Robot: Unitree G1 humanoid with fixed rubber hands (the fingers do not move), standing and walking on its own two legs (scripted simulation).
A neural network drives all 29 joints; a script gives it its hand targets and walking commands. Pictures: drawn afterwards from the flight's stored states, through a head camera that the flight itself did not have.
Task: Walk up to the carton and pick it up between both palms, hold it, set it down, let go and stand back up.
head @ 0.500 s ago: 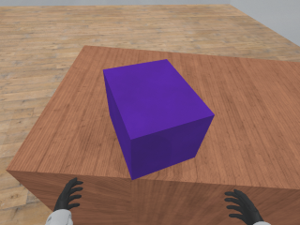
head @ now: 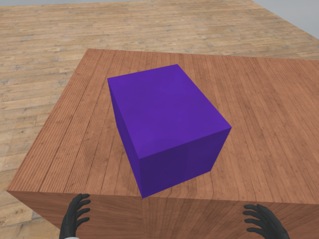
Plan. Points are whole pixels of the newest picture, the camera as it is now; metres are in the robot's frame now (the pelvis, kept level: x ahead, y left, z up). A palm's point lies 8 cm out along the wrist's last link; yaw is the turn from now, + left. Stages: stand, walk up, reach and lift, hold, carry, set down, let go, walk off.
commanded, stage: reach and lift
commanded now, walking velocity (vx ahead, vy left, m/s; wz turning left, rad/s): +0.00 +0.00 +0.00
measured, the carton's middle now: (161, 126) +0.40 +0.01 +0.06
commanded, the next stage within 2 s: none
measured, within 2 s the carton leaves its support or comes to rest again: neither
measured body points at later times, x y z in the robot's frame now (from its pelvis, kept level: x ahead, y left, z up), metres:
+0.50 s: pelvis -0.02 -0.01 +0.00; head -0.03 +0.00 +0.45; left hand +0.18 +0.17 +0.04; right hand +0.16 -0.27 +0.01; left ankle +0.00 +0.15 -0.75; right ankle -0.02 -0.08 -0.75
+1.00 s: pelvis -0.01 -0.01 +0.00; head +0.00 -0.01 +0.45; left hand +0.22 +0.19 +0.08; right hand +0.25 -0.26 +0.05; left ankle +0.00 +0.15 -0.75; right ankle -0.02 -0.08 -0.75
